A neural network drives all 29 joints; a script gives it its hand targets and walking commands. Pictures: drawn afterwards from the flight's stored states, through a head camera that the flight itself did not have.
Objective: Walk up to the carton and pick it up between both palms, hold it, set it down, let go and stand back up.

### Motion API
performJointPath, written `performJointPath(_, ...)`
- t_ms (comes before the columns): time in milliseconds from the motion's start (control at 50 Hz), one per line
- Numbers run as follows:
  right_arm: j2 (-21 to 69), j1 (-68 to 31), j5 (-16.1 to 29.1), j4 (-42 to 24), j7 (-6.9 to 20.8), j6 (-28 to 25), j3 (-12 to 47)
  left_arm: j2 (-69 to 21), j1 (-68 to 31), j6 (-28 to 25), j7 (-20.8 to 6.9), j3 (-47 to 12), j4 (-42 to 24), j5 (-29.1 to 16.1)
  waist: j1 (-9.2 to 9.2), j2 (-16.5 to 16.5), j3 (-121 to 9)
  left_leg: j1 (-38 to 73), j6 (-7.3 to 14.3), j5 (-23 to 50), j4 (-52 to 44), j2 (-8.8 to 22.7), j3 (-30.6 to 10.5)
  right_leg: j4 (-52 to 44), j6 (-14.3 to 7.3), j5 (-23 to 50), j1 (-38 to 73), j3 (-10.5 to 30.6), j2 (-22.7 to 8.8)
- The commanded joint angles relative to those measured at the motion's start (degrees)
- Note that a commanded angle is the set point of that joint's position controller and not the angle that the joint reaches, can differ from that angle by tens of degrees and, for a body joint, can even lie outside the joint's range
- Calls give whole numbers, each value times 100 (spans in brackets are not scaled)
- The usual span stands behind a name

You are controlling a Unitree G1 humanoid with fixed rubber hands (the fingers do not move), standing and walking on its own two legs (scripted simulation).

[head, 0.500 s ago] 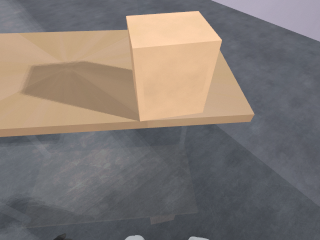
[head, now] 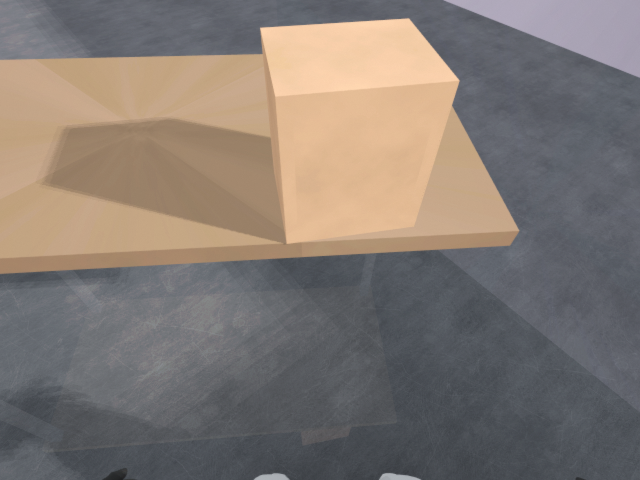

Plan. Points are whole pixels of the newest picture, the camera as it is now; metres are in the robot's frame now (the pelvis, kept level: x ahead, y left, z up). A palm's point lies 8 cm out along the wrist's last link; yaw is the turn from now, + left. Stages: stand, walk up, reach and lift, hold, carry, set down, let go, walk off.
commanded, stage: walk up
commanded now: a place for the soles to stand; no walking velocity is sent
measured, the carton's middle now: (344, 137) +0.63 -0.01 +0.08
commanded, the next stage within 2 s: none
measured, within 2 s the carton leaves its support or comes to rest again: neither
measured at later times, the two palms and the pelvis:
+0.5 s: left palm out of the picture +0.09 +0.30 -0.10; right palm out of the picture +0.09 -0.32 -0.07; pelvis +0.00 +0.00 +0.00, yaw +0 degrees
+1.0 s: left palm out of the picture +0.09 +0.30 -0.10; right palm out of the picture +0.08 -0.32 -0.07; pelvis +0.00 +0.00 +0.00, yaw +0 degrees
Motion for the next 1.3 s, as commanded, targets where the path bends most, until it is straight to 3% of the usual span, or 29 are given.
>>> performJointPath(0,-1267,-302,-135,-132,-30,-183,-482,1201,-220,-316,85,587,-236,208,225,243,-360,-831,685,1488,-650,729,-1431,-1310,-358,222,990,1103,-701)
performJointPath(40,-1038,-235,-13,-105,-28,-140,-461,1497,-97,-359,118,651,-179,181,147,-501,-514,-947,216,787,507,-50,5,-2056,-911,708,1396,2075,-1591)
performJointPath(60,-1087,-106,-18,-42,-28,-133,-460,1424,-268,-344,104,571,-228,178,12,-500,-514,-646,194,64,415,27,320,-1971,-1212,1191,1209,1996,-1815)
performJointPath(100,-1137,152,-52,-7,3,-169,-481,1375,-434,-311,86,540,-280,177,-141,-370,-521,-245,321,-379,-477,139,375,-1530,-1108,1533,954,1592,-1643)
performJointPath(180,-1616,248,-180,12,-26,-263,-598,1070,-681,-178,86,487,-435,94,-99,582,-573,376,1102,1991,-1195,1182,-2243,187,-139,513,-22,481,-280)
performJointPath(220,-1692,137,-164,-42,-64,-230,-597,1076,-564,-185,121,505,-389,131,-59,735,-441,384,1415,2436,-1249,1552,-2788,144,-101,-628,-202,529,-152)
performJointPath(300,-1309,-258,-82,-164,-32,-186,-493,1261,-228,-304,109,586,-249,171,176,126,-486,-504,795,1813,-648,836,-1589,-1120,-324,427,860,1045,-668)
performJointPath(340,-1100,-224,-34,-110,-21,-135,-453,1410,-170,-317,100,626,-242,174,168,-269,-548,-748,280,853,413,-46,-100,-1905,-901,602,1171,1879,-1504)
performJointPath(380,-1128,113,-45,9,-14,-148,-475,1375,-449,-301,60,557,-291,196,-84,-545,-524,-283,283,-431,96,63,370,-1889,-1238,613,824,1803,-1796)
performJointPath(420,-1201,345,-105,139,2,-222,-474,1244,-647,-246,58,516,-317,163,-237,-349,-565,249,420,452,-609,191,-39,-1364,-819,836,455,1272,-1307)
performJointPath(480,-1633,191,-162,-5,-16,-270,-607,1121,-598,-190,84,510,-402,111,-104,588,-475,364,1145,1775,-1274,1268,-2331,139,-118,209,-120,486,-261)
performJointPath(520,-1687,128,-164,-46,-43,-249,-598,1091,-610,-187,111,526,-407,123,-37,804,-405,288,1403,2298,-1311,1563,-2768,47,-120,-770,-163,506,-208)
performJointPath(600,-1264,-284,-110,-145,-10,-194,-486,1307,-336,-320,83,602,-295,193,134,199,-529,-737,613,1389,-513,548,-1239,-1303,-467,416,1076,1216,-801)
performJointPath(640,-1075,-138,-50,-66,-11,-143,-468,1422,-290,-321,86,620,-294,188,83,-369,-498,-637,230,626,532,-100,121,-1923,-1148,615,1003,1922,-1654)
performJointPath(680,-1146,98,-46,16,0,-184,-484,1372,-451,-290,66,557,-258,156,-121,-221,-502,-90,291,35,13,41,289,-1626,-1167,1273,712,1621,-1668)
performJointPath(720,-1289,400,-97,120,25,-244,-516,1270,-698,-221,53,512,-329,144,-255,-323,-662,397,484,632,-701,260,-419,-1026,-699,825,374,1041,-1072)
performJointPath(760,-1644,215,-190,31,-5,-271,-623,1030,-694,-151,65,506,-399,94,-116,708,-301,349,1048,1076,-1583,1279,-2585,232,-126,-146,-385,428,-218)
performJointPath(800,-1807,223,-209,4,-45,-245,-647,1139,-598,-130,105,508,-380,109,-112,888,-277,534,1519,1573,-1670,1727,-3245,453,-86,-1309,-651,606,-141)
performJointPath(880,-1470,-295,-143,-161,-34,-191,-546,1143,-202,-257,78,584,-220,149,184,467,-282,-391,1001,1687,-1013,1056,-2096,-830,-274,16,533,694,-332)
performJointPath(940,-1024,-354,-41,-130,-19,-166,-455,1459,-197,-324,98,646,-218,193,180,-339,-427,-887,260,853,520,-70,-123,-2053,-886,213,1094,1942,-1419)
performJointPath(960,-1068,-218,-18,-75,-20,-137,-471,1401,-305,-313,75,600,-237,172,75,-458,-454,-552,192,9,643,-100,342,-2168,-1213,316,898,2127,-1815)
performJointPath(1000,-1168,109,-29,59,15,-160,-501,1399,-596,-283,48,554,-234,188,-149,-511,-244,-198,287,-768,85,23,470,-1977,-1202,438,468,1839,-1763)
performJointPath(1040,-1231,419,-137,136,20,-244,-541,1276,-674,-225,47,513,-290,148,-299,-345,-375,337,459,196,-785,161,-211,-1221,-724,618,137,1221,-1169)
performJointPath(1080,-1681,274,-172,38,-14,-277,-632,1095,-711,-200,61,498,-415,118,-141,476,-506,412,1007,1333,-1366,1167,-2246,98,-162,541,-215,441,-312)
performJointPath(1120,-1714,226,-161,21,-42,-245,-634,1105,-679,-158,109,536,-412,106,-87,649,-394,568,1476,2000,-1431,1628,-3056,305,-96,-1167,-467,588,-113)
performJointPath(1140,-1715,133,-166,-49,-53,-237,-611,1100,-595,-178,109,537,-358,98,-67,881,-256,318,1510,2189,-1375,1620,-2895,198,-121,-1072,-357,596,-162)
performJointPath(1200,-1367,-335,-149,-197,-15,-193,-516,1194,-287,-291,86,590,-305,195,192,365,-205,-700,885,1511,-836,857,-1866,-1043,-340,-22,699,985,-490)
performJointPath(1240,-1089,-422,-20,-164,-3,-172,-443,1459,-117,-340,93,666,-217,196,287,-412,-400,-1219,278,832,433,1,-271,-2020,-814,190,1405,1977,-1372)
performJointPath(1280,-1251,-80,-23,-3,-18,-128,-513,1445,-401,-319,63,593,-260,203,28,-550,-252,-749,159,-967,938,8,406,-2249,-1339,641,811,2406,-2059)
